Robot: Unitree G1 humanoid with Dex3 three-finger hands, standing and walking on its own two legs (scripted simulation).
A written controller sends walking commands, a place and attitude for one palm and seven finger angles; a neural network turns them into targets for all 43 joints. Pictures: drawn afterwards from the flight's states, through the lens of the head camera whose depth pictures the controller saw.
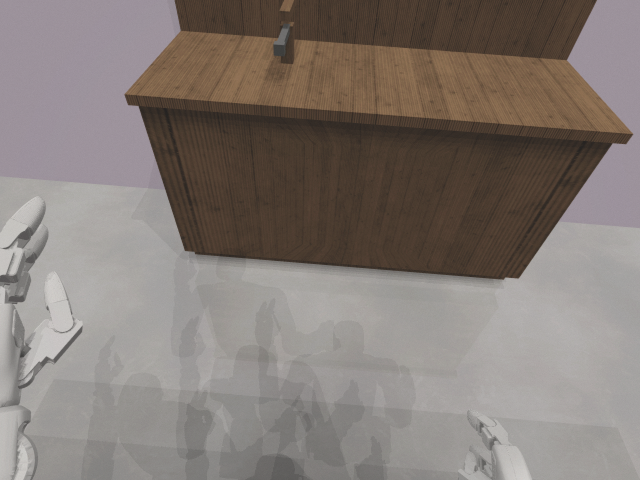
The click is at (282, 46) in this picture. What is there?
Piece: tap's lever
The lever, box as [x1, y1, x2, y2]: [273, 41, 285, 55]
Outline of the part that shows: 274,41 274,55 284,55 284,42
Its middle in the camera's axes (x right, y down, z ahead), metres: -0.11 -0.49 +1.01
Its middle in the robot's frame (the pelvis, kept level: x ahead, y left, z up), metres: +1.09 +0.18 +0.08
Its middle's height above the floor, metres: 0.85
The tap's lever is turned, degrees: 0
